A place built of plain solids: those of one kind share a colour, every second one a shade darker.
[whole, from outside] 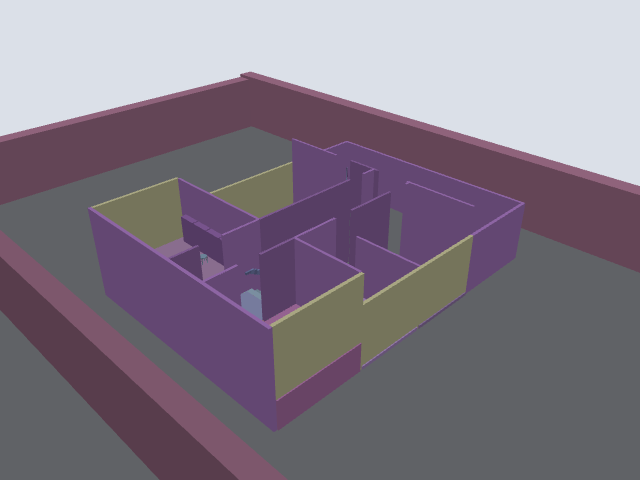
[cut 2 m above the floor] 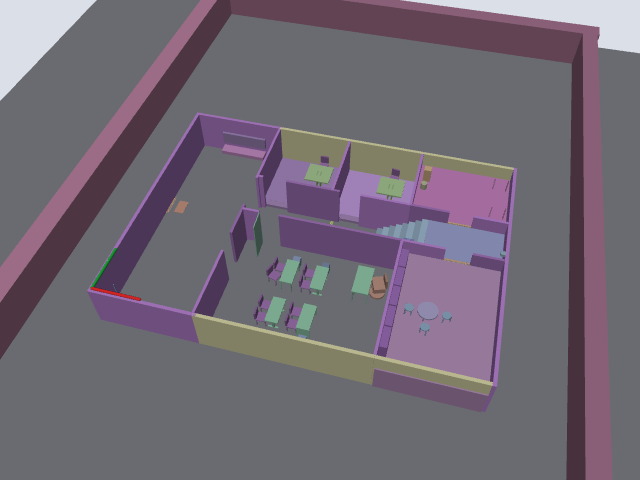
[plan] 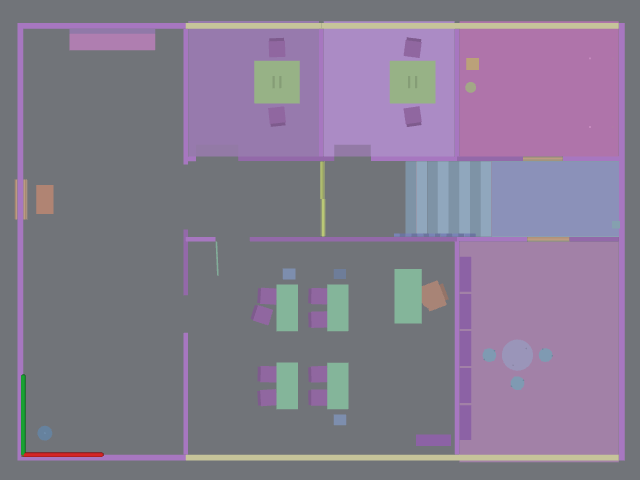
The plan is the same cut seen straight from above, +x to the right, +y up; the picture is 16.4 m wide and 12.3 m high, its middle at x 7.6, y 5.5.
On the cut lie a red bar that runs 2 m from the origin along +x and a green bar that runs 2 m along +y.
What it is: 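A split-level school wing of the 2010s; 15.3 x 10.9 m, ceiling 2.97 m, its east end 1.33 m higher up one straight flight of 8 risers of 0.166 m in its corridor, a corridor of 2.06 m, a front door of 0.86 to 0.98 x 2.1 m, inner doorways of 0.90 to 1.12 m, pupils' tables 0.64 m and their chairs 0.38 m, a teacher's desk 0.73 m, notice boards and coat hooks at a child's height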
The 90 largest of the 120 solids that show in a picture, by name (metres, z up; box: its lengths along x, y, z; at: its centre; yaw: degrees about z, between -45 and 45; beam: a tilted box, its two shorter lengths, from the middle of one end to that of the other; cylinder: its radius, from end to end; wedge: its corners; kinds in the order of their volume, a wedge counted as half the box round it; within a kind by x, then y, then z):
{
 "ring_hedge_1": {"box": [0.97, 37.61, 3.75], "at": [-3.54, 5.46, 1.82]},
 "ring_hedge_2": {"box": [23.25, 0.94, 3.55], "at": [7.63, -12.85, 1.73]},
 "ring_hedge_3": {"box": [23.24, 0.93, 3.75], "at": [7.63, 23.76, 1.82]},
 "ring_hedge_4": {"box": [0.81, 37.3, 3.75], "at": [18.73, 5.46, 1.82]},
 "wall_1": {"box": [0.15, 11.21, 3.02], "at": [-0.07, 5.46, 1.46]},
 "wall_2": {"box": [4.46, 0.15, 3.02], "at": [2.08, -0.07, 1.46]},
 "wall_3": {"box": [4.46, 0.15, 3.02], "at": [2.08, 10.98, 1.46]},
 "wall_4": {"box": [0.12, 3.12, 4.35], "at": [4.16, 1.56, 2.12]},
 "wall_5": {"box": [0.12, 1.69, 4.35], "at": [4.16, 4.93, 2.12]},
 "wall_6": {"box": [0.12, 3.48, 4.35], "at": [4.16, 9.17, 2.12]},
 "wall_7": {"box": [0.26, 0.12, 4.35], "at": [4.29, 7.58, 2.12]},
 "wall_8": {"box": [0.76, 0.12, 4.35], "at": [4.54, 5.52, 2.12]},
 "wall_9": {"box": [2.46, 0.12, 4.35], "at": [6.73, 7.58, 2.12]},
 "wall_10": {"box": [0.12, 3.33, 3.02], "at": [7.63, 9.24, 1.46]},
 "wall_11": {"box": [5.31, 0.12, 4.35], "at": [8.46, 5.52, 2.12]},
 "wall_12": {"box": [2.21, 0.12, 4.35], "at": [10.01, 7.58, 2.12]},
 "wall_13": {"box": [0.12, 5.52, 4.35], "at": [11.11, 2.76, 2.12]},
 "wall_14": {"box": [0.12, 3.33, 4.35], "at": [11.11, 9.24, 2.12]},
 "wall_15": {"box": [1.69, 0.12, 4.35], "at": [11.96, 7.58, 2.12]},
 "wall_16": {"box": [1.8, 0.12, 4.35], "at": [12.01, 5.52, 2.12]},
 "wall_17": {"box": [1.44, 0.12, 4.35], "at": [14.54, 7.58, 2.12]},
 "wall_18": {"box": [1.27, 0.12, 4.35], "at": [14.63, 5.52, 2.12]},
 "wall_19": {"box": [0.15, 11.21, 4.35], "at": [15.34, 5.46, 2.12]},
 "split_lounge_level_1": {"box": [4.09, 5.66, 1.38], "at": [13.21, 2.63, 0.64]},
 "split_kitchen_level_1": {"box": [4.09, 3.47, 1.38], "at": [13.21, 9.38, 0.64]},
 "glazing_1": {"box": [3.48, 0.15, 3.02], "at": [5.9, 10.98, 1.46]},
 "glazing_2": {"box": [6.95, 0.15, 3.02], "at": [7.63, -0.07, 1.46]},
 "glazing_3": {"box": [3.48, 0.15, 3.02], "at": [9.37, 10.98, 1.46]},
 "glazing_4": {"box": [4.15, 0.15, 4.35], "at": [13.19, -0.07, 2.12]},
 "glazing_5": {"box": [4.15, 0.15, 4.35], "at": [13.19, 10.98, 2.12]},
 "split_corridor_level_1": {"box": [3.27, 1.94, 1.38], "at": [13.63, 6.55, 0.64]},
 "meet_level_1": {"box": [0.2, 0.3, 0.2], "at": [4.32, 7.79, 0.05]},
 "meet_level_2": {"box": [3.35, 3.17, 0.2], "at": [5.9, 9.53, 0.05]},
 "meet_level_3": {"box": [2.07, 0.3, 0.2], "at": [6.54, 7.79, 0.05]},
 "meet_level_4": {"box": [0.27, 0.3, 0.2], "at": [7.83, 7.79, 0.05]},
 "meet_level_5": {"box": [3.35, 3.17, 0.2], "at": [9.37, 9.53, 0.05]},
 "meet_level_6": {"box": [2.15, 0.3, 0.2], "at": [9.98, 7.79, 0.05]},
 "split_steps_1": {"box": [0.28, 1.94, 0.22], "at": [9.93, 6.55, 0.06]},
 "split_steps_2": {"box": [0.28, 1.94, 0.38], "at": [10.21, 6.55, 0.14]},
 "split_steps_3": {"box": [0.28, 1.94, 0.55], "at": [10.48, 6.55, 0.22]},
 "split_steps_4": {"box": [0.28, 1.94, 0.71], "at": [10.76, 6.55, 0.31]},
 "split_steps_5": {"box": [0.28, 1.94, 0.88], "at": [11.03, 6.55, 0.39]},
 "split_steps_6": {"box": [0.28, 1.94, 1.05], "at": [11.31, 6.55, 0.47]},
 "split_steps_7": {"box": [0.28, 1.94, 1.21], "at": [11.58, 6.55, 0.56]},
 "split_steps_8": {"box": [0.28, 1.94, 1.38], "at": [11.86, 6.55, 0.64]},
 "shelf_1": {"box": [0.9, 0.3, 0.95], "at": [10.51, 0.37, 0.42]},
 "shelf_2": {"box": [0.3, 0.9, 1.35], "at": [11.33, 0.82, 1.95]},
 "shelf_3": {"box": [0.3, 0.9, 1.35], "at": [11.33, 1.77, 1.95]},
 "shelf_4": {"box": [0.3, 0.9, 1.35], "at": [11.33, 2.72, 1.95]},
 "shelf_5": {"box": [0.3, 0.9, 1.35], "at": [11.33, 3.67, 1.95]},
 "shelf_6": {"box": [0.3, 0.9, 1.35], "at": [11.33, 4.62, 1.95]},
 "desk_1": {"box": [0.55, 1.2, 0.07], "at": [6.76, 1.76, 0.6]},
 "desk_2": {"box": [0.55, 1.2, 0.07], "at": [6.76, 3.76, 0.6]},
 "desk_3": {"box": [0.53, 0.025, 0.67], "at": [8.06, 1.18, 0.28]},
 "desk_4": {"box": [0.55, 1.2, 0.07], "at": [8.06, 1.76, 0.6]},
 "desk_5": {"box": [0.55, 1.2, 0.07], "at": [8.06, 3.76, 0.6]},
 "desk_6": {"box": [0.7, 1.4, 0.07], "at": [9.86, 4.06, 0.69]},
 "bench_upholstered_1": {"box": [2.2, 0.5, 0.2], "at": [2.28, 10.61, 0.3]},
 "meeting_table_1": {"box": [1.17, 1.1, 0.07], "at": [6.5, 9.54, 0.85]},
 "meeting_table_2": {"box": [1.18, 1.1, 0.07], "at": [9.97, 9.54, 0.85]},
 "hall_coat_hooks_1": {"box": [2.2, 0.12, 0.59], "at": [2.28, 10.85, 0.89]},
 "task_chair_1": {"cylinder": 0.33, "from": [10.49, 4.06, 0.0], "to": [10.49, 4.06, 0.1]},
 "task_chair_2": {"box": [0.48, 0.68, 0.26], "at": [10.51, 4.07, 0.58], "yaw": 20.8},
 "task_chair_3": {"box": [0.1, 0.44, 0.5], "at": [10.78, 4.17, 0.79], "yaw": 20.8},
 "side_chair_1": {"box": [0.08, 0.38, 0.38], "at": [5.91, 3.65, 0.58], "yaw": -17.5},
 "side_chair_2": {"box": [0.08, 0.38, 0.38], "at": [6.04, 1.45, 0.58], "yaw": 3.4},
 "side_chair_3": {"box": [0.08, 0.38, 0.38], "at": [6.04, 2.07, 0.58], "yaw": -1.4},
 "side_chair_4": {"box": [0.08, 0.38, 0.38], "at": [6.04, 4.07, 0.58], "yaw": -3.1},
 "side_chair_5": {"box": [0.38, 0.08, 0.38], "at": [6.49, 10.63, 0.8], "yaw": 2.0},
 "side_chair_6": {"box": [0.38, 0.08, 0.38], "at": [6.52, 8.46, 0.8], "yaw": 6.1},
 "side_chair_7": {"box": [0.08, 0.38, 0.38], "at": [7.34, 1.46, 0.58], "yaw": 0.2},
 "side_chair_8": {"box": [0.08, 0.38, 0.38], "at": [7.34, 2.05, 0.58], "yaw": 2.1},
 "side_chair_9": {"box": [0.08, 0.38, 0.38], "at": [7.34, 3.45, 0.58], "yaw": 1.4},
 "side_chair_10": {"box": [0.08, 0.38, 0.38], "at": [7.34, 4.07, 0.58], "yaw": -1.5},
 "side_chair_11": {"box": [0.38, 0.08, 0.38], "at": [10.0, 10.63, 0.8], "yaw": -7.4},
 "side_chair_12": {"box": [0.38, 0.08, 0.38], "at": [10.01, 8.46, 0.8], "yaw": 8.2},
 "school_bag_1": {"box": [0.33, 0.29, 0.48], "at": [6.81, 4.63, 0.19]},
 "school_bag_2": {"box": [0.32, 0.27, 0.48], "at": [8.11, 0.89, 0.19]},
 "school_bag_3": {"box": [0.31, 0.26, 0.48], "at": [8.11, 4.63, 0.19]},
 "meet_steps_1": {"box": [1.08, 0.3, 0.2], "at": [4.96, 7.79, 0.05]},
 "meet_steps_2": {"box": [0.94, 0.3, 0.2], "at": [8.43, 7.79, 0.05]},
 "water_cooler_1": {"box": [0.33, 0.31, 1.03], "at": [11.51, 10.01, 1.79]},
 "door_leaf_open_1": {"box": [0.044, 0.87, 2.04], "at": [4.96, 5.02, 1.03], "yaw": 2.5},
 "extinguisher_hold_1": {"box": [0.21, 0.2, 1.1], "at": [15.18, 5.89, 2.42]},
 "coffee_table_1": {"cylinder": 0.4, "from": [12.66, 2.55, 1.66], "to": [12.66, 2.55, 1.73]},
 "split_lap_side_1": {"box": [3.27, 0.006, 1.38], "at": [13.63, 7.64, 0.64]},
 "doormat_hold_1": {"box": [0.45, 0.75, 0.06], "at": [0.55, 6.54, -0.02]},
 "bin_waste_1": {"cylinder": 0.14, "from": [11.46, 9.41, 1.33], "to": [11.46, 9.41, 1.64]},
 "threshold_1": {"box": [0.14, 1.03, 0.07], "at": [-0.06, 6.54, -0.01]},
 "split_lap_1": {"box": [0.006, 1.94, 0.71], "at": [10.89, 6.55, 0.31]}
}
